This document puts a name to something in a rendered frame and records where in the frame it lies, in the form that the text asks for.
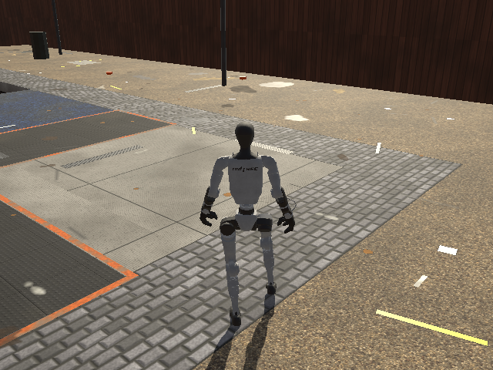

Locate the robot left thigh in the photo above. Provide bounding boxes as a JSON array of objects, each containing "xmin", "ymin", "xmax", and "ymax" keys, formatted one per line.
[{"xmin": 220, "ymin": 216, "xmax": 240, "ymax": 277}]

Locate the left robot forearm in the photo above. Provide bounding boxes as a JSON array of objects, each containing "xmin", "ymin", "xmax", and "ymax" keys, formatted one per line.
[{"xmin": 201, "ymin": 186, "xmax": 216, "ymax": 214}]

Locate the right robot forearm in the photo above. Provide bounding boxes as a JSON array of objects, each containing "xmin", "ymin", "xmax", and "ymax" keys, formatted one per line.
[{"xmin": 276, "ymin": 187, "xmax": 293, "ymax": 219}]

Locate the robot torso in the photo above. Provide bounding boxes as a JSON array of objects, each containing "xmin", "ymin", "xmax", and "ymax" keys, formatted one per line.
[{"xmin": 228, "ymin": 152, "xmax": 264, "ymax": 231}]

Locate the robot right upper arm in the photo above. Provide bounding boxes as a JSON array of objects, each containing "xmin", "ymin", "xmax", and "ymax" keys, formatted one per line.
[{"xmin": 261, "ymin": 155, "xmax": 283, "ymax": 199}]

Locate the right robot hand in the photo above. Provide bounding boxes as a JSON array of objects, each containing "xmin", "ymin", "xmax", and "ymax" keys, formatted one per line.
[{"xmin": 277, "ymin": 216, "xmax": 295, "ymax": 234}]

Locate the left robot hand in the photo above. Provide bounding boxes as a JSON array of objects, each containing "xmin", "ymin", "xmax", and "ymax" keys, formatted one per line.
[{"xmin": 200, "ymin": 211, "xmax": 218, "ymax": 227}]

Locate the robot left upper arm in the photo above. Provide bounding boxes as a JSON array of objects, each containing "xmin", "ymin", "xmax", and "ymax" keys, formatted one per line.
[{"xmin": 207, "ymin": 156, "xmax": 230, "ymax": 198}]

